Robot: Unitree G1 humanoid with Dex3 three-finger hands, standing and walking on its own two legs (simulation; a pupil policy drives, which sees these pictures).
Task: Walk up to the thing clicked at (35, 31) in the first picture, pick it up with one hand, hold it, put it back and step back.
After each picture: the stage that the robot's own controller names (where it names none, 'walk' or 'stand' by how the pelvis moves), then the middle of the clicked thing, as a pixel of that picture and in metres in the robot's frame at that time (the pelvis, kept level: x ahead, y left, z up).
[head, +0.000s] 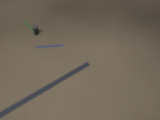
stand; (35, 30) +1.63 +0.56 -0.72
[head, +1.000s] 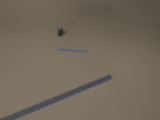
walk; (60, 31) +1.55 +0.26 -0.69
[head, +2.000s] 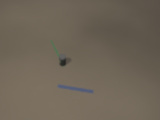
walk; (62, 60) +1.03 +0.14 -0.71
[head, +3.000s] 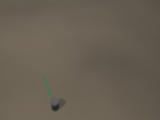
walk; (55, 104) +0.63 +0.15 -0.71
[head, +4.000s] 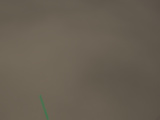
walk; out of the picture +0.40 +0.15 -0.71
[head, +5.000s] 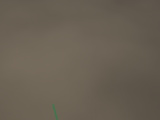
stand; out of the picture +0.33 +0.12 -0.72
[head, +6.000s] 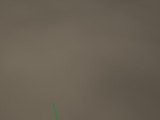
stand; out of the picture +0.32 +0.14 -0.72
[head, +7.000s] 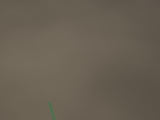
stand; out of the picture +0.34 +0.15 -0.72
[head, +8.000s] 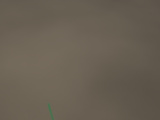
stand; out of the picture +0.33 +0.16 -0.72
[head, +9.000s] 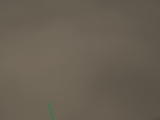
go down; out of the picture +0.32 +0.16 -0.72
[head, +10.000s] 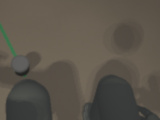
go down; (21, 66) +0.41 +0.19 -0.30
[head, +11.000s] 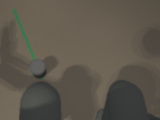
approach; (38, 69) +0.41 +0.17 -0.31
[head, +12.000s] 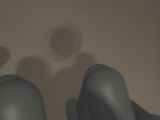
close in; out of the picture +0.41 +0.20 -0.22
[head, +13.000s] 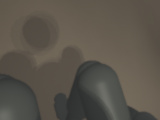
close; out of the picture +0.41 +0.22 -0.22
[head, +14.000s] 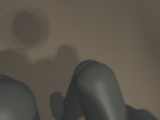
lift; out of the picture +0.41 +0.22 -0.22
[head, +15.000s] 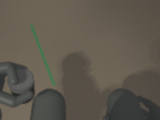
lift; (22, 87) +0.31 +0.20 -0.06
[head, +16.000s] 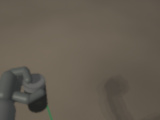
hold; (36, 93) +0.32 +0.16 +0.03
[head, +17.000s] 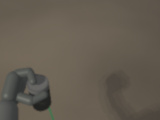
hold; (40, 93) +0.33 +0.15 +0.00
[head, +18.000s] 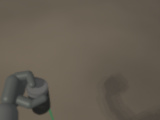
crouch; (39, 97) +0.32 +0.15 -0.01
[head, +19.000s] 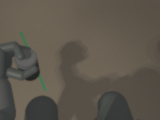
crouch; (28, 65) +0.41 +0.17 -0.09
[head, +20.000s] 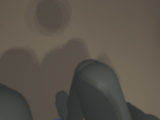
lower; out of the picture +0.43 +0.24 -0.23
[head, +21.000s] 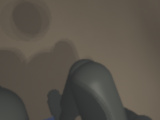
lower; out of the picture +0.43 +0.25 -0.23
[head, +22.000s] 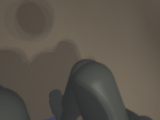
lower; out of the picture +0.43 +0.25 -0.23
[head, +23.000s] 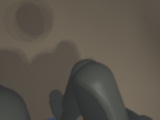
lower; out of the picture +0.43 +0.25 -0.23
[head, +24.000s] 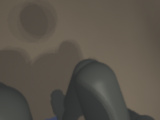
loosen; out of the picture +0.42 +0.24 -0.23
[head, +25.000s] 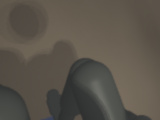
withdraw; out of the picture +0.41 +0.23 -0.23
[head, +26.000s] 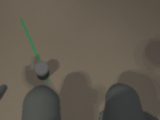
walk; (42, 71) +0.44 +0.17 -0.34
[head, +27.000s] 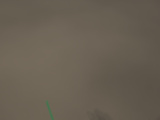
stand; out of the picture +0.35 +0.15 -0.66
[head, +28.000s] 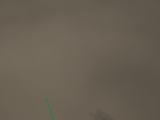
stand; out of the picture +0.37 +0.16 -0.66
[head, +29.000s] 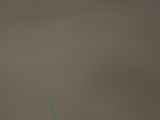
stand; out of the picture +0.37 +0.15 -0.69
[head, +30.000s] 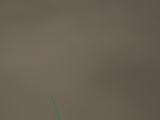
walk; out of the picture +0.38 +0.15 -0.72
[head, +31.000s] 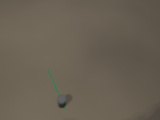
walk; (61, 101) +0.53 +0.09 -0.70
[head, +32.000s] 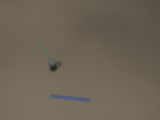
walk; (52, 65) +0.84 +0.23 -0.70
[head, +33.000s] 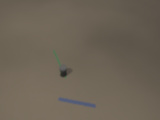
stand; (63, 71) +0.94 +0.16 -0.71
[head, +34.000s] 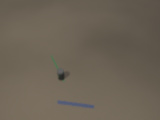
stand; (60, 74) +0.96 +0.20 -0.73
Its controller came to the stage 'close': yes
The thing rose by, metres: 0.72
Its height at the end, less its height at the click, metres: +0.00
